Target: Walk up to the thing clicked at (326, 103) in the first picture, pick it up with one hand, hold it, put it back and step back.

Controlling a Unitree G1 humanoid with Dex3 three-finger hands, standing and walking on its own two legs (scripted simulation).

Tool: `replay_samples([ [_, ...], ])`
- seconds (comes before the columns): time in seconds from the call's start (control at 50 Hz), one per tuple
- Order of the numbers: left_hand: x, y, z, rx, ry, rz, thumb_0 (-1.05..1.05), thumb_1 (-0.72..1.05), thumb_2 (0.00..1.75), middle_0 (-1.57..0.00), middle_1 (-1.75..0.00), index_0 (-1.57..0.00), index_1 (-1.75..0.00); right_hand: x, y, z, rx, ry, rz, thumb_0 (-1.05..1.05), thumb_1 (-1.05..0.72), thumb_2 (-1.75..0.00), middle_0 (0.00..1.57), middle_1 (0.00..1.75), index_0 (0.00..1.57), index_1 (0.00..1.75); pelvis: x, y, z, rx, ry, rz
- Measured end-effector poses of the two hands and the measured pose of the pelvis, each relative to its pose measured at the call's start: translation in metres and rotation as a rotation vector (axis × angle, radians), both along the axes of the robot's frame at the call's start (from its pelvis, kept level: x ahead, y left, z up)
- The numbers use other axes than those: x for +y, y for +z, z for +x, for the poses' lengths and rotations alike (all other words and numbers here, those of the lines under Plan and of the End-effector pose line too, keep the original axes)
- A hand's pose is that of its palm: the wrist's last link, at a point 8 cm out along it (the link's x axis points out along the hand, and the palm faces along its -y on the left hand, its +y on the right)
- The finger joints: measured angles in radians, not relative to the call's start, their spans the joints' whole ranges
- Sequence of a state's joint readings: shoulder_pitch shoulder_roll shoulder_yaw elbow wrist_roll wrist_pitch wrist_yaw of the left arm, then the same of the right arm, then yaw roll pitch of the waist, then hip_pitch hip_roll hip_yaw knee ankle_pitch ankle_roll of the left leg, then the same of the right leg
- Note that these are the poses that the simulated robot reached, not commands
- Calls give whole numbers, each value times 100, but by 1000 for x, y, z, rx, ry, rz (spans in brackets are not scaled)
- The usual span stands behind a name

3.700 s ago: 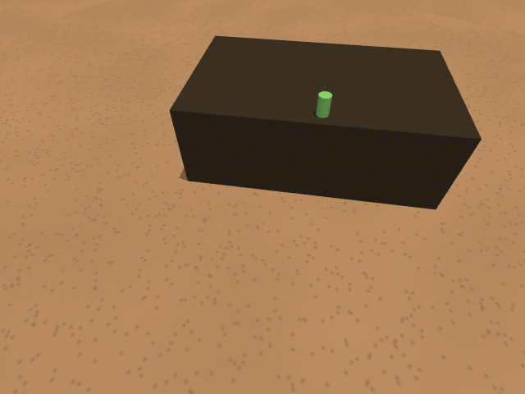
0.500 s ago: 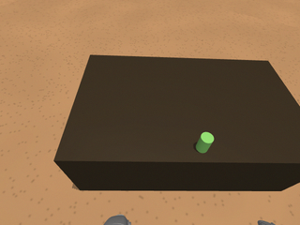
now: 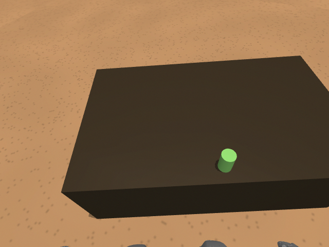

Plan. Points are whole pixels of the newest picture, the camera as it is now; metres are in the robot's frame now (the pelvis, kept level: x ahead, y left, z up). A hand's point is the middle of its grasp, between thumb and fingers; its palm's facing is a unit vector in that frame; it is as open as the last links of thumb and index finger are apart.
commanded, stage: walk up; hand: right
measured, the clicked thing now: (226, 160) +0.45 -0.21 -0.26
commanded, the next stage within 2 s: stand in 1.00 s
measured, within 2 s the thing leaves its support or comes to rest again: neither
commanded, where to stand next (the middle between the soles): +0.07 +0.00 m, yaw +1 degrees
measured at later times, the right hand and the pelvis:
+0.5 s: hand out of the picture +0.08 -0.25 -0.13, palm faces -0.03 +0.93 -0.36, open 7.4 cm; pelvis +0.01 +0.01 +0.02, yaw +0 degrees
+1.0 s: hand out of the picture +0.12 -0.24 -0.13, palm faces -0.04 +0.94 -0.33, open 7.4 cm; pelvis +0.03 +0.01 +0.03, yaw +1 degrees
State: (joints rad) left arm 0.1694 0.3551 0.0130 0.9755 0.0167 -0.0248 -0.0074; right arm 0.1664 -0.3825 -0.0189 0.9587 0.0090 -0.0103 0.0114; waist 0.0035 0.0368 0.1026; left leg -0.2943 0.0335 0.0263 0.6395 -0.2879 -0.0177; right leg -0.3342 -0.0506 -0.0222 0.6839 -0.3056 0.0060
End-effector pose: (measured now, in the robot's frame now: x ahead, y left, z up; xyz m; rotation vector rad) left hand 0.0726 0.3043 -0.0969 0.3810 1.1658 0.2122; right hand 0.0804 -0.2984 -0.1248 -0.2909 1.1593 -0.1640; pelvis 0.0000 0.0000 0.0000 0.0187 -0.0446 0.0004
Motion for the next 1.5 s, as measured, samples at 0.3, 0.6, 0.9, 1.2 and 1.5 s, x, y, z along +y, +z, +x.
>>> replay_samples([
  [0.3,-9,4,52,-81,-15,-85,1,90,90,-21,-30,-21,-30,0,27,-21,84,-29,-45,1,-90,-90,20,30,20,30,6,18,7,-6,-3,-15],
  [0.6,5,2,15,48,61,-70,1,90,90,-21,-30,-20,-30,6,31,6,74,-17,-41,1,-90,-90,20,30,20,30,9,25,16,-1,9,-20],
  [0.9,2,4,8,62,94,-63,1,90,90,-21,-30,-20,-30,14,29,35,45,6,-12,1,-90,-90,20,30,20,30,6,26,24,0,18,-22],
  [1.2,-3,3,29,41,55,-72,1,90,90,-21,-30,-20,-30,7,33,27,68,-12,-32,1,-90,-90,20,30,20,30,5,27,28,6,16,-19],
  [1.5,-3,8,33,35,48,-57,1,90,90,-21,-30,-20,-30,5,30,26,71,-11,-22,1,-90,-90,20,30,20,30,2,28,31,2,15,-18],
])
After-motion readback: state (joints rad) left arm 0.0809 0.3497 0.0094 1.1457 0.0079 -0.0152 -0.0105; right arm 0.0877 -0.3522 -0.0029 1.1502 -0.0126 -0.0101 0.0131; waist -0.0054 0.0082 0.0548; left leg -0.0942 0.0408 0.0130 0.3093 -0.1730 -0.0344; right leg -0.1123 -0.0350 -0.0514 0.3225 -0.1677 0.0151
